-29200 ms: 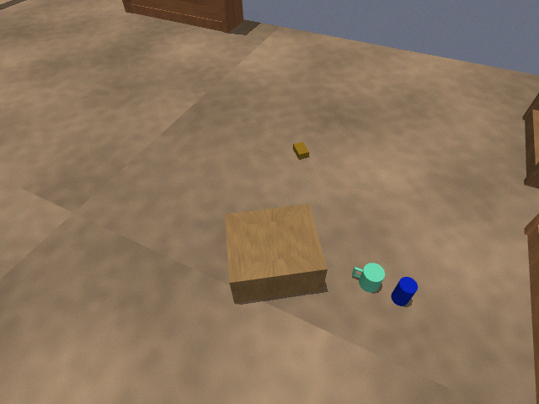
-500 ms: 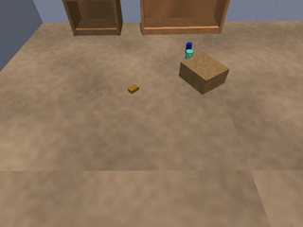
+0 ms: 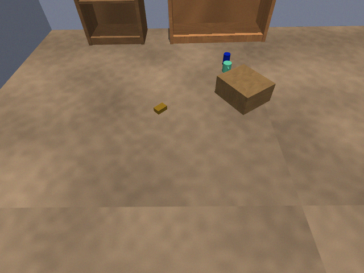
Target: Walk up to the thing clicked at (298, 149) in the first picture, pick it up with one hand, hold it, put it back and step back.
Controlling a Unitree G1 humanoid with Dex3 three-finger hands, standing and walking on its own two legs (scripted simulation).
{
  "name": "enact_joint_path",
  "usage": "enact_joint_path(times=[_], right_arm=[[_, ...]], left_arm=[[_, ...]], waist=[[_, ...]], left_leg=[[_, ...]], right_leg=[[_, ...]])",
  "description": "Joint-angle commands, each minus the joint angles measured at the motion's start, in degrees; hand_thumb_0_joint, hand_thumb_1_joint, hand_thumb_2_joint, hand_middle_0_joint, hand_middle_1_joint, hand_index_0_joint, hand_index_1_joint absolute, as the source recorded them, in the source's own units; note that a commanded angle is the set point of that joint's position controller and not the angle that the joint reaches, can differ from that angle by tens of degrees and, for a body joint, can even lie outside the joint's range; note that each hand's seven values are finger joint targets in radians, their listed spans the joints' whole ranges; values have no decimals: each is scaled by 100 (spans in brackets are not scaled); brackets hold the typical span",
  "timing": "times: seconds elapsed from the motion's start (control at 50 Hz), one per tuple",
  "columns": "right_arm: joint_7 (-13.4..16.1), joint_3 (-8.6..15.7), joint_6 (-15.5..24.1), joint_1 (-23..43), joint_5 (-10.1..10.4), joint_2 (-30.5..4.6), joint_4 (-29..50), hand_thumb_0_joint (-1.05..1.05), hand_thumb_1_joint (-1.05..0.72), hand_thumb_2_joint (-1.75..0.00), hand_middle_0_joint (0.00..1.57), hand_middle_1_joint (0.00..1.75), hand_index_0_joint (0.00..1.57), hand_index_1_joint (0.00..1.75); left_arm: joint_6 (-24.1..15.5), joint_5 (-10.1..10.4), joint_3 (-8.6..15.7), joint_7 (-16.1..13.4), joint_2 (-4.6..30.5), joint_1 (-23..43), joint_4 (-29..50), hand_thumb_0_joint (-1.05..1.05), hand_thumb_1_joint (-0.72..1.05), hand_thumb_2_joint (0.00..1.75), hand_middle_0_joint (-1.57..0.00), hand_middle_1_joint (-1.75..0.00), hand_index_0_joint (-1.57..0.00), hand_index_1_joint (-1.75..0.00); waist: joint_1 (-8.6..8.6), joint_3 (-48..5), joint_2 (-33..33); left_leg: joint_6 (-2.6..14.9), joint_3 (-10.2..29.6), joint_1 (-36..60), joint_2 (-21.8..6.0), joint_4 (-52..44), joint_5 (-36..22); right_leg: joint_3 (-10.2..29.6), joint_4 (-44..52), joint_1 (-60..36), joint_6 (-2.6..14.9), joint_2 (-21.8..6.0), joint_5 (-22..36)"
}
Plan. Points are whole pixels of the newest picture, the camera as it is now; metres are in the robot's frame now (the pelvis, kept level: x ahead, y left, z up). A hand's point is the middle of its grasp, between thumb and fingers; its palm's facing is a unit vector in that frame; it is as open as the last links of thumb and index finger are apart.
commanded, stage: stand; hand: left
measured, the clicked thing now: (160, 108) +1.43 +0.22 -0.76
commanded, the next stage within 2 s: walk up in 0.20 s
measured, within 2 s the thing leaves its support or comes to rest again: neither
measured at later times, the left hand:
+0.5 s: hand out of the picture +0.12 +0.25 -0.14, palm faces -0.05 -0.90 -0.43, open 7.4 cm
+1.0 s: hand (105, 234) +0.27 +0.25 -0.19, palm faces +0.04 -0.94 -0.34, open 7.4 cm
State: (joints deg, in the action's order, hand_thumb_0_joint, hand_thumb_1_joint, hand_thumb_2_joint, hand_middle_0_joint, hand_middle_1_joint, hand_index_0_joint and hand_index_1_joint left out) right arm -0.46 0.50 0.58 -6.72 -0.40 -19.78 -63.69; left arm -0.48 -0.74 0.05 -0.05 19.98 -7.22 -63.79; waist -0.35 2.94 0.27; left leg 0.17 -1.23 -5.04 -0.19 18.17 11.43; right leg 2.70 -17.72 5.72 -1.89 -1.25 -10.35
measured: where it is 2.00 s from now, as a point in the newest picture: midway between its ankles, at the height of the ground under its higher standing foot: (191, 194)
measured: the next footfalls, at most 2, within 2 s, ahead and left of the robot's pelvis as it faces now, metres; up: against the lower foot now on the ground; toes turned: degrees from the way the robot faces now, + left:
right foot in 0.48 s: +0.15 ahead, -0.18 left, +0.00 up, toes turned -6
left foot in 0.94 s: +0.39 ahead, +0.10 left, +0.00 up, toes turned +7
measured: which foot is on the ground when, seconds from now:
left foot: down 0.00-0.48, up 0.50-0.92, down 0.94-1.00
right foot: down 0.00-0.24, up 0.26-0.46, down 0.48-0.98, up 1.00-1.00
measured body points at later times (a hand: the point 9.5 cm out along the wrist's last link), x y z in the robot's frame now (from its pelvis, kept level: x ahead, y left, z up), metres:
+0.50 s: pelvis +0.05 -0.05 -0.02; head +0.05 -0.07 +0.43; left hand +0.13 +0.29 -0.11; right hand +0.05 -0.39 -0.15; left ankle -0.02 +0.11 -0.75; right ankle +0.11 -0.18 -0.75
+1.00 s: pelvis +0.26 -0.03 -0.03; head +0.29 +0.00 +0.42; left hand +0.26 +0.30 -0.16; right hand +0.37 -0.35 -0.12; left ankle +0.35 +0.10 -0.75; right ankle +0.12 -0.18 -0.73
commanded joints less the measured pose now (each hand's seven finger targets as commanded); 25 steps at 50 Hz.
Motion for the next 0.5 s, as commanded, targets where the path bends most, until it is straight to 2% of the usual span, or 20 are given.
enact_joint_path(times=[0.0,0.16,0.18,0.2,0.22,0.24,0.26,0.28,0.3,0.34,0.38,0.4,0.42,0.44,0.46,0.48], right_arm=[[92,226,113,132,1,-1241,321,0,-90,-90,20,30,20,30],[94,247,123,172,-4,-1261,335,0,-90,-90,20,30,20,30],[-52,611,219,-237,-84,-1755,632,0,-90,-90,20,30,20,30],[-100,693,234,-443,-145,-1854,516,0,-90,-90,20,30,20,30],[-120,761,223,-598,-152,-1976,498,0,-90,-90,20,30,20,30],[-137,844,238,-659,-143,-2070,591,0,-90,-90,20,30,20,30],[-145,866,280,-670,-167,-2092,685,0,-90,-90,20,30,20,30],[-137,873,322,-618,-156,-2039,739,0,-90,-90,20,30,20,30],[-146,843,344,-579,-164,-1943,812,0,-90,-90,20,30,20,30],[-190,830,363,-278,-187,-1871,1027,0,-90,-90,20,30,20,30],[-234,863,359,113,-190,-1907,1204,0,-90,-90,20,30,20,30],[-246,857,340,258,-193,-1827,1266,0,-90,-90,20,30,20,30],[-252,844,309,364,-193,-1743,1329,0,-90,-90,20,30,20,30],[-243,773,270,376,-211,-1528,1380,0,-90,-90,20,30,20,30],[-234,642,240,255,-241,-1155,1411,0,-90,-90,20,30,20,30],[-241,523,203,18,-198,-912,1507,0,-90,-90,20,30,20,30]], left_arm=[[-121,15,210,-78,1240,134,318,0,90,90,-20,-30,-20,-30],[-118,9,211,-70,1232,117,345,0,90,90,-20,-30,-20,-30],[-210,-85,516,109,1742,-27,675,0,90,90,-20,-30,-20,-30],[-197,-127,537,173,1673,204,688,0,90,90,-20,-30,-20,-30],[-180,-140,533,225,1542,590,823,0,90,90,-20,-30,-20,-30],[-160,-167,546,269,1527,774,977,0,90,90,-20,-30,-20,-30],[-186,-159,562,286,1551,786,1071,0,90,90,-20,-30,-20,-30],[-223,-131,570,321,1543,717,1083,0,90,90,-20,-30,-20,-30],[-267,-118,581,361,1582,655,1072,0,90,90,-20,-30,-20,-30],[-258,-78,617,457,1535,219,1026,0,90,90,-20,-30,-20,-30],[-250,-65,666,495,1494,-275,958,0,90,90,-20,-30,-20,-30],[-261,-62,700,479,1457,-541,873,0,90,90,-20,-30,-20,-30],[-283,-68,750,447,1450,-981,712,0,90,90,-20,-30,-20,-30],[-317,-72,837,378,1611,-1589,482,0,90,90,-20,-30,-20,-30],[-350,-104,955,290,1932,-2279,302,0,90,90,-20,-30,-20,-30],[-375,-199,1084,205,2332,-2531,441,0,90,90,-20,-30,-20,-30]], waist=[[4,-395,-34],[34,-450,-51],[-52,-1013,-129],[-181,-519,-449],[-360,38,-886],[-454,439,-1110],[-423,702,-791],[-296,725,-677],[-244,603,-523],[-40,327,-812],[225,111,-1246],[387,-50,-1167],[624,-195,-950],[885,-445,-293],[1173,-654,1028],[1259,-452,1883]], left_leg=[[119,526,95,-749,-239,-1090],[118,505,132,-752,-238,-1053],[558,634,345,-643,67,1923],[745,1033,325,-871,-306,3189],[955,1625,548,-1325,-843,3677],[1296,2310,422,-1989,-1316,3712],[1462,2509,298,-2238,-1334,3210],[1508,2490,308,-2285,-1338,2959],[1453,2243,299,-2067,-1253,2685],[1253,1622,129,-1727,-1134,2543],[1050,1072,-327,-1470,-866,2141],[942,719,-627,-1252,-483,1940],[835,359,-1212,-1029,92,2046],[677,75,-1951,-716,1128,2213],[509,-369,-2997,-151,2788,2708],[291,217,-3894,479,4324,2791]], right_leg=[[332,139,-26,280,-611,1172],[349,150,-18,291,-610,1139],[143,-457,40,513,-234,-1615],[-25,-958,1098,514,-124,-2405],[-416,-1688,2179,380,113,-2099],[-355,-2719,2913,300,18,-1860],[37,-2856,3202,298,-164,-1764],[178,-2823,3075,352,-396,-1633],[177,-2686,2933,348,-436,-1627],[-130,-2389,2439,305,-368,-1546],[-362,-1914,1468,300,-373,-1040],[-504,-1544,812,314,-297,-693],[-688,-1200,-130,289,-196,-84],[-700,-1097,-1201,271,-48,-100],[-223,-755,-2113,303,-226,-964],[1755,176,-1859,424,-1300,-2973]])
